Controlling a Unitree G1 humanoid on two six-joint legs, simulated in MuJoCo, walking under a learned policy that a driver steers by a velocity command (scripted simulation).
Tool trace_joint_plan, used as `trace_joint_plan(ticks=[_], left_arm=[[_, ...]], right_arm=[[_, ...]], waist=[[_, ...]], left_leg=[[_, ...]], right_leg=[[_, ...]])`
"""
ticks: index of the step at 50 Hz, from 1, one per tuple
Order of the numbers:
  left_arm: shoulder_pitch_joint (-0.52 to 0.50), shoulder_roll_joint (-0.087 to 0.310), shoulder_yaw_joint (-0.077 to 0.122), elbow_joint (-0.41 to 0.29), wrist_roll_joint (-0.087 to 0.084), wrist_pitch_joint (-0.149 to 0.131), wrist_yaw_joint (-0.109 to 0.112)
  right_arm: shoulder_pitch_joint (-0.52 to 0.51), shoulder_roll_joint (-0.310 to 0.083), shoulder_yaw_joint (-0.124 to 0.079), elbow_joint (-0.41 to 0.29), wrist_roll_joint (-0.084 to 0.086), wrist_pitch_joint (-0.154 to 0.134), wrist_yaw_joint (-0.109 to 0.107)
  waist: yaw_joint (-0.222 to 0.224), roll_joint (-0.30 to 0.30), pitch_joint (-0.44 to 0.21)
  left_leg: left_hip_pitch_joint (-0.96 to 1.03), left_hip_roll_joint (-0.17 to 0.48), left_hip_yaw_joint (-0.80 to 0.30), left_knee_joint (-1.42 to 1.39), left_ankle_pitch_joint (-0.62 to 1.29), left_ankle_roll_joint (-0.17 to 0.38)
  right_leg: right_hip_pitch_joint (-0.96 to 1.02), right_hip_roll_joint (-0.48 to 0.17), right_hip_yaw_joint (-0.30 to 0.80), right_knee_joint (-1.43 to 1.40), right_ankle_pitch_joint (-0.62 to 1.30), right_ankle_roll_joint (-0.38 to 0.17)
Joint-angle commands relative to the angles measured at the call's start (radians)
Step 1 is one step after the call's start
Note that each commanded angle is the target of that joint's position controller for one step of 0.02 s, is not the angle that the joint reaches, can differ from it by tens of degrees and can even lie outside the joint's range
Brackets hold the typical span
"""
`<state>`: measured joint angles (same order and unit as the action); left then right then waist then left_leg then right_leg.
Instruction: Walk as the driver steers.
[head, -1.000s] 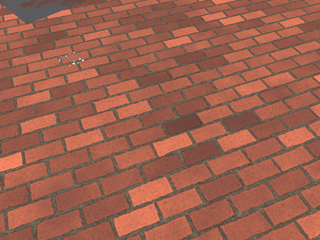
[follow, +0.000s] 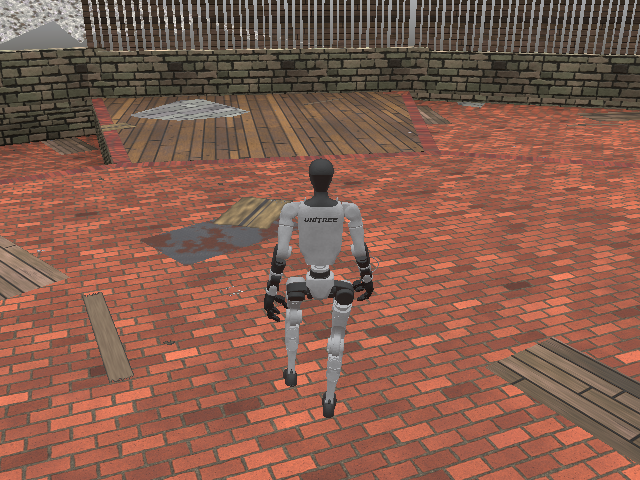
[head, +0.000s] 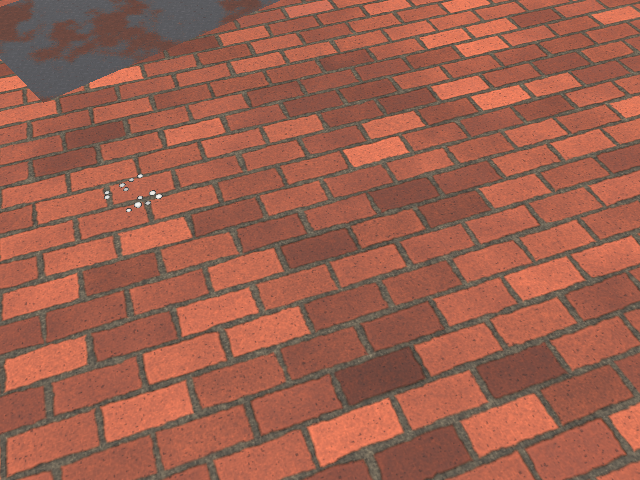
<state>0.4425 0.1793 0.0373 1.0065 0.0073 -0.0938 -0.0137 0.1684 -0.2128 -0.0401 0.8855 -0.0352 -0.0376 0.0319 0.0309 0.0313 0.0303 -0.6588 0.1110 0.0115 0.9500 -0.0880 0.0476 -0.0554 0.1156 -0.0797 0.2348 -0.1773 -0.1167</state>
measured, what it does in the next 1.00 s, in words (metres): walks ahead: left foot, then right foot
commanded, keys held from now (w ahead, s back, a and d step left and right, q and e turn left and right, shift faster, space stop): w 0.52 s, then w+q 0.48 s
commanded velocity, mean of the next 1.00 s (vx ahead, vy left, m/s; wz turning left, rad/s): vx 0.50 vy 0.00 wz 0.17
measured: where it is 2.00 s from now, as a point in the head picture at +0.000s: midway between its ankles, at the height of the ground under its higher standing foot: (262, 292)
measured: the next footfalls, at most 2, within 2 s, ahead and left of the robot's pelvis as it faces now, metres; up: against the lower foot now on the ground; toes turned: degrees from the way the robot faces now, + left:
left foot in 0.28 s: +0.33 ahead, +0.11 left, +0.00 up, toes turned +3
right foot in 0.82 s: +0.62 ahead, -0.07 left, +0.00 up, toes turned +4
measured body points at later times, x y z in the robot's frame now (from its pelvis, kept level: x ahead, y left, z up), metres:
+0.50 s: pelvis +0.28 +0.05 +0.00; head +0.30 +0.06 +0.45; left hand +0.35 +0.30 -0.15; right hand +0.28 -0.20 -0.14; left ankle +0.29 +0.11 -0.75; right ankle +0.29 -0.09 -0.66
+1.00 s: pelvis +0.54 +0.01 +0.00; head +0.57 +0.00 +0.44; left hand +0.59 +0.28 -0.13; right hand +0.63 -0.25 -0.15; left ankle +0.49 +0.13 -0.66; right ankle +0.58 -0.07 -0.75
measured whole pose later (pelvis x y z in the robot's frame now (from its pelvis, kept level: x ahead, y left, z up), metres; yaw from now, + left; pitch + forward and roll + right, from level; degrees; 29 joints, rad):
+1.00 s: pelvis +0.54 +0.01 +0.00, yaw +12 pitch +0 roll +0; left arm 0.21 0.21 0.05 0.91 0.02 -0.10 0.01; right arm 0.30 -0.26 -0.08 0.94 -0.03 -0.03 0.02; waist -0.02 0.04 0.04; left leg -0.49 0.03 0.00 1.14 -0.30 0.09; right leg -0.23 0.00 -0.15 0.40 -0.18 -0.06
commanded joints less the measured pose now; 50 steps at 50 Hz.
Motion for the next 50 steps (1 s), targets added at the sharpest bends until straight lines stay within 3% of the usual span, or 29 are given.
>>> trace_joint_plan(ticks=[1,6,9,11,12,13,14,15,16,17,18,20,21,23,25,29,34,37,39,40,41,42,43,44,45,47,48,50], left_arm=[[0.049,0.104,0.012,-0.027,-0.004,-0.016,0.006],[0.14,0.103,0.003,0.015,0.008,-0.012,0.023],[0.153,0.118,0.005,0.036,0.019,-0.007,0.033],[0.115,0.133,0.007,0.038,0.021,-0.007,0.037],[0.105,0.144,0.009,0.042,0.021,-0.006,0.037],[0.082,0.151,0.01,0.041,0.015,-0.003,0.035],[0.06,0.134,0.002,0.013,0.003,-0.008,0.031],[0.172,0.027,-0.019,-0.007,-0.04,-0.006,0.019],[0.114,0.138,0.013,0.006,-0.01,-0.006,0.024],[0.018,0.135,0.017,-0.034,-0.003,-0.009,0.021],[-0.035,0.119,0.015,-0.045,0.001,-0.012,0.018],[-0.031,0.081,0.014,-0.043,0.026,0.014,0.008],[-0.019,0.06,0.012,-0.036,0.031,0.027,0.001],[-0.04,0.048,0.012,-0.045,0.034,0.042,-0.01],[-0.133,0.058,0.013,-0.078,0.034,0.05,-0.015],[-0.336,0.063,0.006,-0.147,0.024,0.048,-0.016],[-0.49,0.071,-0.001,-0.198,0.013,0.042,-0.011],[-0.52,0.096,0.004,-0.228,0.008,0.028,-0.008],[-0.414,0.12,0.015,-0.206,0.005,0.012,0.0],[-0.274,0.142,0.028,-0.163,0.011,0.001,0.008],[-0.105,0.202,0.048,-0.128,0.034,-0.013,0.022],[-0.008,0.309,0.074,-0.139,0.061,-0.012,0.03],[-0.061,0.271,0.071,-0.147,0.04,0.008,0.025],[-0.153,0.19,0.05,-0.162,0.03,0.014,0.024],[-0.213,0.132,0.037,-0.168,0.022,0.009,0.02],[-0.225,0.091,0.025,-0.149,0.016,-0.002,0.025],[-0.207,0.093,0.025,-0.137,0.014,-0.011,0.026],[-0.163,0.093,0.027,-0.116,0.005,-0.029,0.025]], right_arm=[[-0.09,-0.033,-0.002,-0.065,0.006,-0.005,0.005],[-0.238,-0.027,0.006,-0.103,0.011,-0.009,0.004],[-0.275,-0.035,0.004,-0.122,0.014,-0.019,0.002],[-0.204,-0.047,-0.003,-0.104,0.014,-0.028,-0.006],[-0.104,-0.064,-0.013,-0.072,0.014,-0.033,-0.015],[0.068,-0.088,-0.027,-0.014,0.009,-0.042,-0.026],[0.251,-0.155,-0.049,0.028,-0.017,-0.05,-0.038],[0.343,-0.254,-0.076,0.041,-0.034,-0.048,-0.039],[0.285,-0.193,-0.067,0.042,0.01,-0.034,-0.026],[0.165,-0.159,-0.054,0.029,0.022,-0.035,-0.022],[0.106,-0.103,-0.041,0.025,0.02,-0.043,-0.018],[0.099,-0.036,-0.019,0.055,0.02,-0.056,-0.023],[0.124,-0.027,-0.015,0.071,0.02,-0.063,-0.025],[0.171,-0.055,-0.019,0.097,0.026,-0.076,-0.027],[0.207,-0.075,-0.02,0.113,0.025,-0.078,-0.027],[0.284,-0.066,-0.01,0.132,0.028,-0.071,-0.027],[0.37,-0.091,-0.013,0.15,0.02,-0.063,-0.037],[0.362,-0.113,-0.023,0.145,0.011,-0.056,-0.046],[0.316,-0.134,-0.032,0.132,0.01,-0.053,-0.048],[0.295,-0.136,-0.034,0.127,0.016,-0.052,-0.043],[0.282,-0.107,-0.029,0.103,0.026,-0.055,-0.038],[0.364,0.005,-0.008,0.064,0.068,-0.052,-0.039],[0.371,-0.066,-0.025,0.066,0.048,-0.044,-0.044],[0.311,-0.095,-0.038,0.064,0.032,-0.034,-0.043],[0.254,-0.08,-0.037,0.055,0.025,-0.031,-0.032],[0.226,-0.052,-0.041,0.043,0.004,-0.01,-0.015],[0.235,-0.035,-0.039,0.04,0.0,0.004,-0.008],[0.19,-0.027,-0.039,0.016,-0.002,0.02,0.001]], waist=[[-0.002,-0.062,0.074],[0.044,-0.082,0.087],[0.039,-0.093,0.091],[-0.008,-0.107,0.056],[-0.049,-0.115,0.003],[-0.124,-0.098,-0.085],[-0.194,-0.056,-0.199],[-0.158,0.175,-0.353],[-0.148,0.04,-0.32],[-0.098,0.026,-0.147],[-0.075,-0.016,-0.073],[-0.011,0.001,-0.009],[-0.002,0.007,-0.008],[0.013,0.015,0.004],[0.005,0.018,0.035],[-0.041,0.018,0.073],[-0.091,0.035,0.068],[-0.083,0.047,0.066],[-0.026,0.053,0.029],[0.035,0.016,-0.041],[0.096,-0.049,-0.164],[0.081,-0.241,-0.333],[0.057,-0.243,-0.344],[0.015,-0.137,-0.184],[0.002,-0.077,-0.084],[-0.039,-0.109,-0.008],[-0.05,-0.132,-0.011],[-0.058,-0.117,-0.001]], left_leg=[[-0.042,-0.008,0.028,-0.129,0.11,-0.018],[-0.038,-0.053,0.066,-0.296,0.119,-0.008],[-0.019,-0.077,0.073,-0.358,0.03,0.024],[0.127,-0.125,0.096,-0.407,-0.054,0.06],[0.255,-0.16,0.106,-0.432,-0.081,0.082],[0.469,-0.171,0.105,-0.492,-0.032,0.111],[0.752,-0.009,-0.066,-0.492,-0.098,0.165],[1.07,0.314,-0.568,-0.545,-0.162,0.326],[0.992,0.296,-0.686,-0.649,-0.179,0.316],[0.833,0.254,-0.5,-0.679,-0.154,0.278],[0.705,0.214,-0.397,-0.717,-0.06,0.248],[0.543,0.129,-0.247,-0.761,0.039,0.181],[0.517,0.111,-0.214,-0.772,0.079,0.169],[0.497,0.093,-0.165,-0.793,0.144,0.175],[0.496,0.08,-0.13,-0.822,0.149,0.172],[0.519,0.046,-0.114,-0.831,0.207,0.161],[0.645,0.062,-0.155,-0.769,0.274,0.167],[0.702,0.089,-0.198,-0.705,0.333,0.165],[0.67,0.079,-0.197,-0.602,0.44,0.135],[0.628,0.033,-0.165,-0.445,0.479,0.115],[0.48,-0.029,-0.122,-0.205,0.315,0.093],[0.153,-0.171,-0.016,0.145,-0.191,0.046],[0.035,-0.175,-0.055,0.283,-0.439,0.058],[0.003,-0.109,-0.078,0.319,-0.353,0.065],[0.018,-0.072,-0.076,0.286,-0.276,0.06],[0.074,-0.031,-0.067,0.226,-0.22,0.048],[0.092,-0.029,-0.057,0.225,-0.206,0.04],[0.054,-0.02,-0.05,0.22,-0.154,0.032]], right_leg=[[-0.035,-0.273,0.18,-0.14,0.233,-0.072],[0.11,-0.289,0.158,-0.092,0.399,-0.067],[0.203,-0.323,0.157,-0.03,0.533,-0.08],[0.204,-0.324,0.131,0.072,0.779,-0.062],[0.197,-0.317,0.121,0.184,0.901,-0.05],[0.134,-0.289,0.091,0.364,0.889,-0.032],[-0.08,-0.256,0.072,0.621,0.603,-0.018],[-0.468,-0.073,0.001,1.049,-0.119,0.036],[-0.569,-0.065,0.126,1.15,-0.291,0.019],[-0.61,-0.123,0.139,1.117,-0.195,0.014],[-0.58,-0.155,0.134,1.062,-0.136,0.016],[-0.489,-0.195,0.127,0.963,-0.104,0.032],[-0.459,-0.197,0.119,0.938,-0.095,0.039],[-0.48,-0.202,0.096,0.901,-0.07,0.055],[-0.546,-0.22,0.076,0.834,0.001,0.071],[-0.59,-0.218,0.041,0.601,0.136,0.102],[-0.576,-0.174,0.035,0.419,0.172,0.111],[-0.537,-0.159,0.053,0.354,0.093,0.094],[-0.357,-0.124,0.047,0.283,0.022,0.07],[-0.168,-0.104,0.035,0.215,0.044,0.049],[0.088,-0.227,0.154,0.203,-0.006,0.007],[0.402,-0.53,0.545,0.163,-0.117,-0.086],[0.343,-0.576,0.753,0.046,-0.19,-0.124],[0.197,-0.534,0.615,0.025,-0.267,-0.099],[0.062,-0.487,0.477,-0.009,-0.214,-0.076],[-0.081,-0.406,0.283,-0.058,-0.067,-0.023],[-0.105,-0.405,0.239,-0.064,-0.006,-0.024],[-0.101,-0.398,0.164,-0.083,0.096,-0.031]])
